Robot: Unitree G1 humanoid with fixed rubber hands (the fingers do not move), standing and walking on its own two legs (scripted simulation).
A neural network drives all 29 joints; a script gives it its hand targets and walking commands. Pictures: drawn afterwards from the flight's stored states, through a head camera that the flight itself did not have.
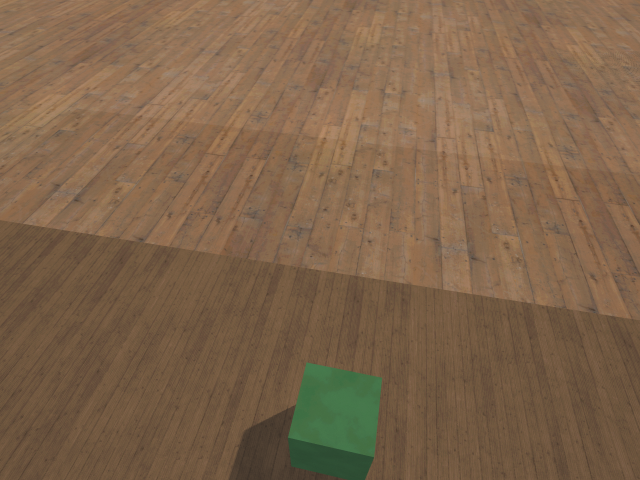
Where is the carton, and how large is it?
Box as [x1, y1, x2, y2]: [288, 363, 381, 479]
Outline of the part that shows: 306,363 288,435 291,465 347,479 364,479 374,453 381,378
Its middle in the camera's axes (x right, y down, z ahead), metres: +0.04 +0.50 +1.09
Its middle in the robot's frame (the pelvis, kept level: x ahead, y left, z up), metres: +0.45 -0.04 -0.66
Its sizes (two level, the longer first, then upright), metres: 0.210 0.200 0.250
